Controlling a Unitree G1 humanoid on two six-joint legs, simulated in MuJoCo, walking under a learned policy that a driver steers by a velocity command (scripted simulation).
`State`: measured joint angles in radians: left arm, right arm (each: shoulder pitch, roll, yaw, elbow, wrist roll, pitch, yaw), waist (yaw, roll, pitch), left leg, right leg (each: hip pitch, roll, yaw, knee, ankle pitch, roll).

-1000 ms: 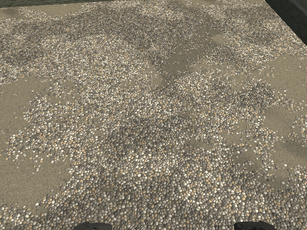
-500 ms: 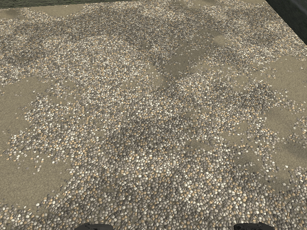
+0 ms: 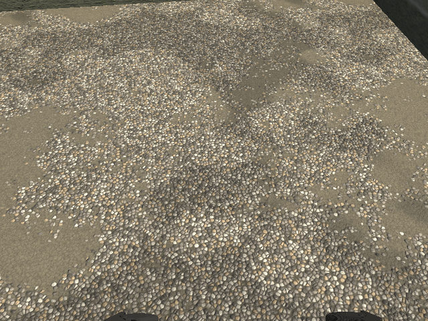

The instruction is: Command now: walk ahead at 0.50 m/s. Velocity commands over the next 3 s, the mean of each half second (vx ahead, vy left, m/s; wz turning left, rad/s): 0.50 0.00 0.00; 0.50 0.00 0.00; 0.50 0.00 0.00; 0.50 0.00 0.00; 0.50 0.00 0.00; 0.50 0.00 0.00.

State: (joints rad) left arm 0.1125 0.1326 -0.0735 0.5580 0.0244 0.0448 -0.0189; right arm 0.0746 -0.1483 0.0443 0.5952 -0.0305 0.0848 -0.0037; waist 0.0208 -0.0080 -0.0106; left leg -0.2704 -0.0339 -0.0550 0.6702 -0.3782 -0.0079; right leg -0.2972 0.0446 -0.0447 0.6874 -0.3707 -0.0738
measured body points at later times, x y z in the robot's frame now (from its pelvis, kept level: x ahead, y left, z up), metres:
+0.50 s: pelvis +0.00 +0.00 +0.00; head -0.01 +0.00 +0.45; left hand +0.20 +0.19 -0.07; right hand +0.21 -0.19 -0.08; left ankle -0.01 +0.13 -0.72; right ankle +0.00 -0.07 -0.72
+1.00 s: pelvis +0.00 +0.00 +0.00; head -0.01 -0.01 +0.45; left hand +0.20 +0.19 -0.07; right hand +0.22 -0.19 -0.08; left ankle -0.01 +0.13 -0.72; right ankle +0.00 -0.07 -0.72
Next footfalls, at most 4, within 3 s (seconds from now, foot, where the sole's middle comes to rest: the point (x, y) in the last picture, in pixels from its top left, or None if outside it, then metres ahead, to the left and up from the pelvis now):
none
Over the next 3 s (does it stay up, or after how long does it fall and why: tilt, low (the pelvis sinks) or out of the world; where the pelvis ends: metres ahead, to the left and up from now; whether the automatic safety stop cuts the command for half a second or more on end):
stays up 0.00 -0.01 0.00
